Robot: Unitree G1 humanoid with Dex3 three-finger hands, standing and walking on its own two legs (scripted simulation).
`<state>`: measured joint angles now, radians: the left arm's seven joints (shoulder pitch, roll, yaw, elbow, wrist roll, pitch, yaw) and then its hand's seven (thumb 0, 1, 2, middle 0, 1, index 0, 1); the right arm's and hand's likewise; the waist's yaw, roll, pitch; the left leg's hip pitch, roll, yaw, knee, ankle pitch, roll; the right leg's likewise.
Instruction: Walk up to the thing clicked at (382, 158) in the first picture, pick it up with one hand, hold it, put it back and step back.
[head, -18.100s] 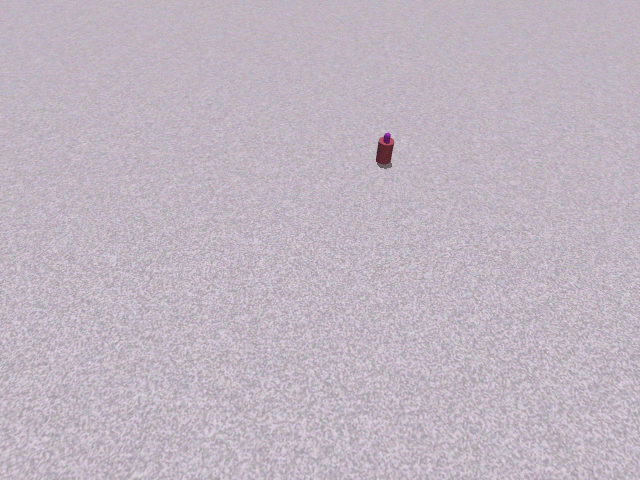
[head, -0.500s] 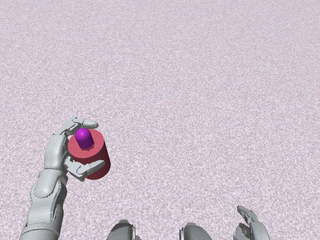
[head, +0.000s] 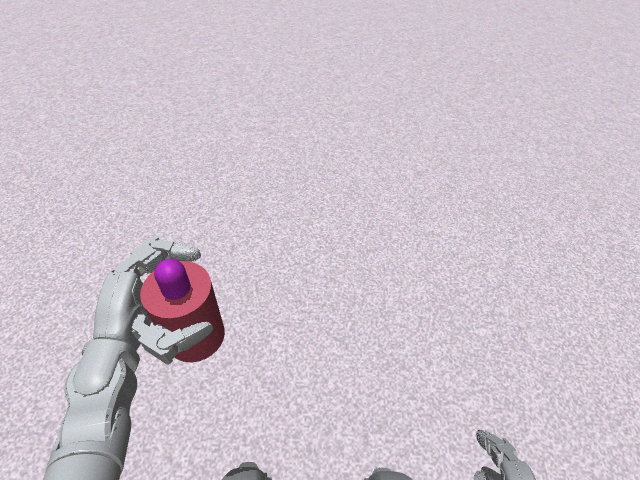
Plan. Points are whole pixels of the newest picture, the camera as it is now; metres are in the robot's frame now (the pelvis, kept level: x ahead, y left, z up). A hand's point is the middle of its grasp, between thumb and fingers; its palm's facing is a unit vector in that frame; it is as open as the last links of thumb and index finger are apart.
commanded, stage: hold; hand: left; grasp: from the side
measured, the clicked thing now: (183, 304) +0.33 +0.17 +0.03
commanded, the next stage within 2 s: none
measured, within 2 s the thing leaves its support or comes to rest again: neither
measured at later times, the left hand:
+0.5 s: hand (177, 307) +0.31 +0.17 +0.06, palm faces -0.02 -1.00 -0.01, open 10.9 cm
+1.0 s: hand (176, 298) +0.32 +0.17 +0.06, palm faces +0.00 -1.00 +0.00, open 10.9 cm
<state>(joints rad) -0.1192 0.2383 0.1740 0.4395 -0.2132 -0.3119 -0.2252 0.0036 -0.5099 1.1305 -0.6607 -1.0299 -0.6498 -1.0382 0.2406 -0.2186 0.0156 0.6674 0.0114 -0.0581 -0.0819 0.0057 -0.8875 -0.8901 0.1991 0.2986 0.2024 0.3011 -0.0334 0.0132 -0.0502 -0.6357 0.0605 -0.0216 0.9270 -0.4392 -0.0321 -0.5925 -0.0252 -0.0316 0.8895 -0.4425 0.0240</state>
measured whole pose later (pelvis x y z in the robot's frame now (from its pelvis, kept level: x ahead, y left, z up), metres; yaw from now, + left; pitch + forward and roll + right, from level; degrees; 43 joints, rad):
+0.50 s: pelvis -0.01 +0.00 +0.01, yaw +0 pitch +5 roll -1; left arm -0.11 0.22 0.16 0.45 -0.20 -0.32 -0.21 0.00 -0.47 1.09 -0.65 -1.03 -0.64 -1.04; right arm 0.23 -0.22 0.01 0.67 0.01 -0.06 -0.08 0.01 -0.90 -0.89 0.20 0.30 0.20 0.30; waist -0.02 0.01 -0.03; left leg -0.54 0.06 -0.02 0.84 -0.39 -0.04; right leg -0.51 -0.03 -0.03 0.82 -0.40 0.02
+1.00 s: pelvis -0.01 +0.00 +0.01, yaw +0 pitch +5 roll -1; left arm -0.14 0.22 0.17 0.49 -0.20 -0.34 -0.20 0.00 -0.47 1.09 -0.65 -1.03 -0.64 -1.04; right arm 0.23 -0.22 0.01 0.69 0.01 -0.06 -0.07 0.01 -0.90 -0.89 0.20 0.30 0.20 0.30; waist -0.02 0.01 -0.02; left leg -0.52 0.06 -0.01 0.82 -0.38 -0.03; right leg -0.48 -0.03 -0.03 0.79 -0.39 0.02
